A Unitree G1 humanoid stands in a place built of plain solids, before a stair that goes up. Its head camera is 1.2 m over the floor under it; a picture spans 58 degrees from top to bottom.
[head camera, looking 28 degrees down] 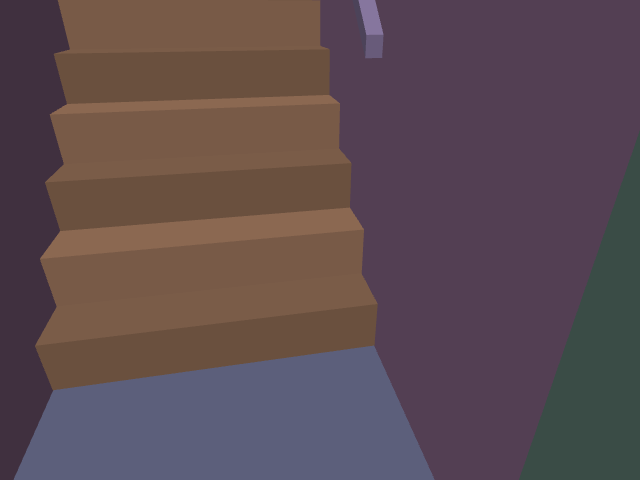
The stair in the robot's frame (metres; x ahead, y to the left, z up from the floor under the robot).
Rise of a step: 0.21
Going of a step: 0.22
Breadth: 1.20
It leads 11 degrees to the left of straight ahead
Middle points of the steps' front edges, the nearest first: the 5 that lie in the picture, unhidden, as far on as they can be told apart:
1.23 0.37 0.21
1.45 0.41 0.42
1.67 0.45 0.62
1.89 0.50 0.83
2.11 0.54 1.04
